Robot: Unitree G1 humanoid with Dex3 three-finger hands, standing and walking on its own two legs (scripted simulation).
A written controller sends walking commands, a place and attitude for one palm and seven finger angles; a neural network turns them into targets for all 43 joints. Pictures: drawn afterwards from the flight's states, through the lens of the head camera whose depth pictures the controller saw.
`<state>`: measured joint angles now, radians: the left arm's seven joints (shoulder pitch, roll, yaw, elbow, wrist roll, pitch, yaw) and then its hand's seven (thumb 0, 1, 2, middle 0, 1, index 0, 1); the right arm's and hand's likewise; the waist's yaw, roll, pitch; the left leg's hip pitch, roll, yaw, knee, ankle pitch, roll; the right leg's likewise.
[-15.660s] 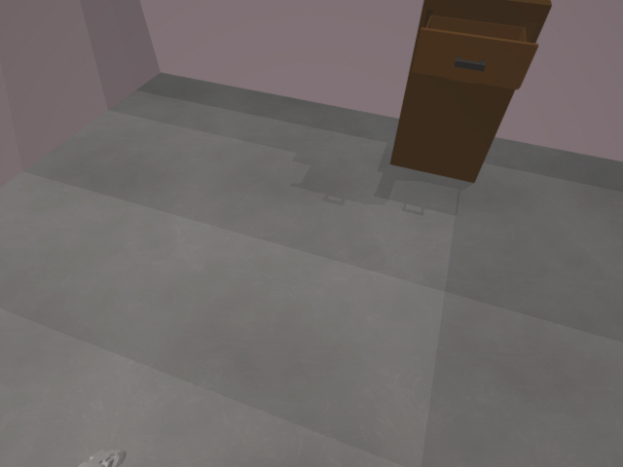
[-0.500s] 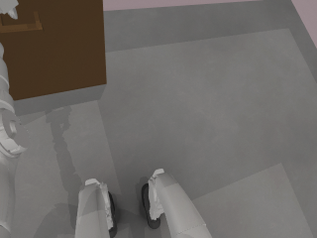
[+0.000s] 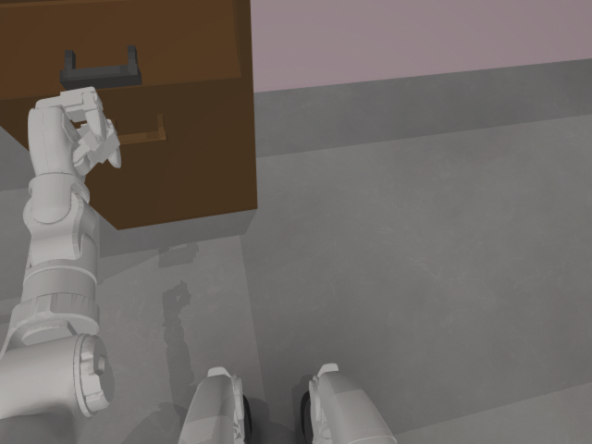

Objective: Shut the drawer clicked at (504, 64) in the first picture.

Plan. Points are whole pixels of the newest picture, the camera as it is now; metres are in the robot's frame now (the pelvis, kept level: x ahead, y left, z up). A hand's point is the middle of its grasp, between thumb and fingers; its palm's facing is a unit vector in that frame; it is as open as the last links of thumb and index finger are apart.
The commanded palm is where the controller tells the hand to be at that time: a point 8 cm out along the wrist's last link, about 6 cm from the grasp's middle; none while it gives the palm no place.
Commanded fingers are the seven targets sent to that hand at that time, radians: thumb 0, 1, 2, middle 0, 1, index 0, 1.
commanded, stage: draw the hand back to the body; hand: left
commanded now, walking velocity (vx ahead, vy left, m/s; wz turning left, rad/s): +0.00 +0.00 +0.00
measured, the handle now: (101, 66) +0.63 +0.24 +0.00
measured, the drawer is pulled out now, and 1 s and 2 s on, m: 0.00 0.00 0.00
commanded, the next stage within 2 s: step back with the hand held close in 1.16 s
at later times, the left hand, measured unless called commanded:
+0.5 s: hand out of the picture +0.32 +0.22 +0.15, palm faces +0.23 -0.93 -0.28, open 3.3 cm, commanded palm +0.28 +0.27 +0.17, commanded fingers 0.00 0.90 0.90 -1.40 -1.60 -1.40 -1.60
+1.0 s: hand out of the picture +0.19 +0.24 +0.26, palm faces +0.43 -0.81 -0.41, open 3.3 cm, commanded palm +0.14 +0.28 +0.28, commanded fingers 0.00 0.90 0.90 -1.40 -1.60 -1.40 -1.60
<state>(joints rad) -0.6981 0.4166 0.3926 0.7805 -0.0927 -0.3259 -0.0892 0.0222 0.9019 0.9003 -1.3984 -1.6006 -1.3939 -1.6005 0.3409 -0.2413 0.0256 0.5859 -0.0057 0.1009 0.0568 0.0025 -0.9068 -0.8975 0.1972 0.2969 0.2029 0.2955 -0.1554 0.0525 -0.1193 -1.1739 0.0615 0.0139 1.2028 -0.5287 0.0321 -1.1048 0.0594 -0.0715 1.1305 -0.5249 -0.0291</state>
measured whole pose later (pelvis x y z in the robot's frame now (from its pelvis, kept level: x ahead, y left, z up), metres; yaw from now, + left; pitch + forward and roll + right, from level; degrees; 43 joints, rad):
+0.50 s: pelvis +0.02 +0.00 +0.09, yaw +3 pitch +6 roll -1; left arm -0.02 0.32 0.12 0.22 -0.07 -0.08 0.06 0.02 0.90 0.90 -1.40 -1.60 -1.40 -1.60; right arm 0.18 -0.24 0.03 0.53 0.05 0.09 -0.08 0.01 -0.91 -0.90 0.20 0.30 0.20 0.30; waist 0.00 0.04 -0.06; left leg -0.42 0.01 0.04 0.68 -0.36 0.03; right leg -0.37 0.02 -0.04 0.64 -0.38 -0.02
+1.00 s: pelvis +0.02 -0.01 +0.11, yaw +4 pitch -4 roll -1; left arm 0.51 0.35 0.27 -0.46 -0.07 -0.07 0.08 0.02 0.90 0.90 -1.40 -1.60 -1.40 -1.60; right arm 0.18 -0.24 0.03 0.60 0.01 -0.05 -0.06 0.01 -0.90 -0.90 0.20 0.30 0.20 0.30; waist 0.08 0.08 0.01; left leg -0.10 0.00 0.03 0.41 -0.25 0.02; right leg -0.03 0.03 -0.05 0.35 -0.25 -0.03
